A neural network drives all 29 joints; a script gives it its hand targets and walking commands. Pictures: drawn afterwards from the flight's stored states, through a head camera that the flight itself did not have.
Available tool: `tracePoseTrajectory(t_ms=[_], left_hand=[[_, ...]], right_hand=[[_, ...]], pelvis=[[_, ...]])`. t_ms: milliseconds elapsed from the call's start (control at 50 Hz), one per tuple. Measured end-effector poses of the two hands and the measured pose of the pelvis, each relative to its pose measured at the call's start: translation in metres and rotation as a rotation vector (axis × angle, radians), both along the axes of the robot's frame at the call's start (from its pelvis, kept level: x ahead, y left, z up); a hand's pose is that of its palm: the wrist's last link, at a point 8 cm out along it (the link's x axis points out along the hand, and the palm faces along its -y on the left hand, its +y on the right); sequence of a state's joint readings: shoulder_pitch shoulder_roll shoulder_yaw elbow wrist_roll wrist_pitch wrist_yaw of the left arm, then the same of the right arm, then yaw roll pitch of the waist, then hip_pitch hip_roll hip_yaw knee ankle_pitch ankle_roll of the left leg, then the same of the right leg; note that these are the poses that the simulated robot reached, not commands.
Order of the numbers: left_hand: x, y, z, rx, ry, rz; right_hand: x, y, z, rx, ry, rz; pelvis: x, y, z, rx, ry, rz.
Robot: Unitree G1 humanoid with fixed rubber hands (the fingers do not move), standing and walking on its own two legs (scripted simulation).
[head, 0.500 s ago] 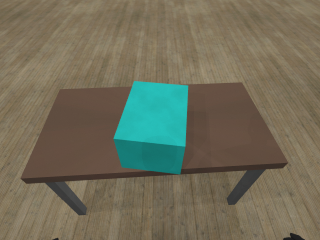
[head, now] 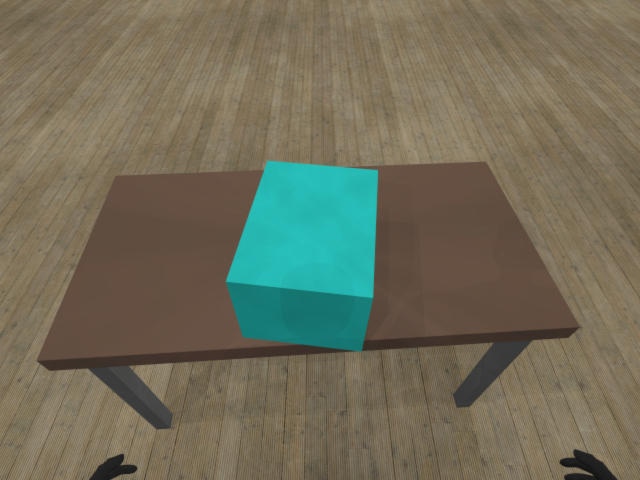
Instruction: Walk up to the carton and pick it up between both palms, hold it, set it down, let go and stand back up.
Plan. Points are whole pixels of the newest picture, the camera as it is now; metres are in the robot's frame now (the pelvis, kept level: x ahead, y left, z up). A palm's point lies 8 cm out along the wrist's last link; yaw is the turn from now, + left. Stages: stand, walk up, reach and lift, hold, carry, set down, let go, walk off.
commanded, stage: walk up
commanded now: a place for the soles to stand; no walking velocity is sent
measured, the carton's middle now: (312, 251) +0.53 +0.03 -0.10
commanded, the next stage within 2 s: reach and lift in 0.12 s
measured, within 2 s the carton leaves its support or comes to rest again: neither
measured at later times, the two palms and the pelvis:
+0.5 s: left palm (93, 465) +0.18 +0.30 -0.06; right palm out of the picture +0.12 -0.31 -0.06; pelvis -0.01 +0.00 +0.01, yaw +0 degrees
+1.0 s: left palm (100, 449) +0.19 +0.28 -0.04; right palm (553, 474) +0.15 -0.25 -0.04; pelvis +0.00 +0.01 +0.02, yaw +0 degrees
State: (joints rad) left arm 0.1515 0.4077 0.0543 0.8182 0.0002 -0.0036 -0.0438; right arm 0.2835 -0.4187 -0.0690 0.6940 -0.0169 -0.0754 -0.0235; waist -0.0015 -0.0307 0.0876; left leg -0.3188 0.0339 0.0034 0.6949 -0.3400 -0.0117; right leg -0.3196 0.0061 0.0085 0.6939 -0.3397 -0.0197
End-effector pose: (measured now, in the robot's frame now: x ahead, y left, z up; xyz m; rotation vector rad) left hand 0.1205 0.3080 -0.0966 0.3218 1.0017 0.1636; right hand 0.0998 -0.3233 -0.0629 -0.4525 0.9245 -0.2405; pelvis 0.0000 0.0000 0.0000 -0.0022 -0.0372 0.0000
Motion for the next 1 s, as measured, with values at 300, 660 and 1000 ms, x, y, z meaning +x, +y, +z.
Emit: tracePoseTrajectory(t_ms=[300, 660, 1000], left_hand=[[0.062, -0.017, 0.022, 0.024, -0.020, -0.025], [0.046, -0.014, 0.039, 0.012, -0.091, -0.046], [0.069, -0.024, 0.057, -0.105, -0.304, -0.113]], right_hand=[[0.026, 0.000, -0.002, 0.010, -0.091, 0.089], [0.023, 0.039, 0.006, 0.080, -0.201, 0.038], [0.049, 0.076, 0.022, 0.151, -0.373, 0.007]], pelvis=[[-0.001, 0.002, -0.004, -0.002, -0.016, -0.001], [-0.010, 0.003, 0.012, -0.005, 0.030, -0.001], [0.003, 0.007, 0.018, -0.009, 0.028, 0.000]])
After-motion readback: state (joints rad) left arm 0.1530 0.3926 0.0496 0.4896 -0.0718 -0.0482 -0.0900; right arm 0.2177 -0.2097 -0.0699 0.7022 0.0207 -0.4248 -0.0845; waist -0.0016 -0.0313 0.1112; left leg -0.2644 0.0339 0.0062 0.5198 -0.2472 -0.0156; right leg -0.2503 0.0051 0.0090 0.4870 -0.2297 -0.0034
